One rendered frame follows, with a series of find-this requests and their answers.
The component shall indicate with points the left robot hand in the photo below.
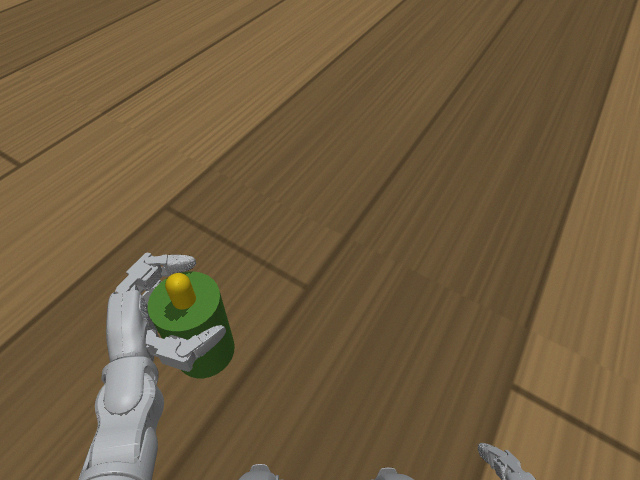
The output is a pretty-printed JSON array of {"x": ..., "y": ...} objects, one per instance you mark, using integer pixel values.
[{"x": 131, "y": 332}]

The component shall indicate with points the right robot hand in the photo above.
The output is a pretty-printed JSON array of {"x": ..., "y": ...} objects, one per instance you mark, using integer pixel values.
[{"x": 505, "y": 464}]

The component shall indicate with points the bottle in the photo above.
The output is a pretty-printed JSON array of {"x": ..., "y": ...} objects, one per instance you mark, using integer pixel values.
[{"x": 186, "y": 304}]

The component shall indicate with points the left robot arm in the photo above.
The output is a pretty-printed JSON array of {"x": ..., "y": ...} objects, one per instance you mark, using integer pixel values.
[{"x": 128, "y": 408}]

